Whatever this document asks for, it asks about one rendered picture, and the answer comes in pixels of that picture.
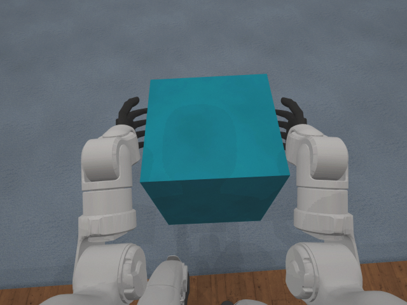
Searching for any robot left shin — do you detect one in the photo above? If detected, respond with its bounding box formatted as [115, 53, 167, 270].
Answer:
[167, 255, 186, 305]

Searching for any right robot forearm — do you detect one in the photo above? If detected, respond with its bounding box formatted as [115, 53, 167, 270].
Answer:
[286, 124, 362, 277]

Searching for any left robot thigh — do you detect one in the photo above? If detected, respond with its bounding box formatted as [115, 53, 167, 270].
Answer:
[137, 260, 188, 305]

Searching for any robot left upper arm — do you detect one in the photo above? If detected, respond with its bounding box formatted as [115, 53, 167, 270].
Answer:
[39, 243, 148, 305]

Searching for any carton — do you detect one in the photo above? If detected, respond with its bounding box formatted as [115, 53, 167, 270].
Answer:
[140, 74, 290, 225]

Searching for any right robot hand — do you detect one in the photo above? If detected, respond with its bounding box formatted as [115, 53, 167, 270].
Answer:
[275, 97, 307, 150]

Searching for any robot right upper arm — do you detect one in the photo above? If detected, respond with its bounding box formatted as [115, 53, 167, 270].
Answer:
[286, 242, 407, 305]

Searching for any left robot forearm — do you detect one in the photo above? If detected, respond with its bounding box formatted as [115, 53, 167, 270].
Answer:
[72, 125, 141, 291]

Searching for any left robot hand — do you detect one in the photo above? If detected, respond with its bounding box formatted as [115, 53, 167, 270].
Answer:
[116, 97, 148, 149]

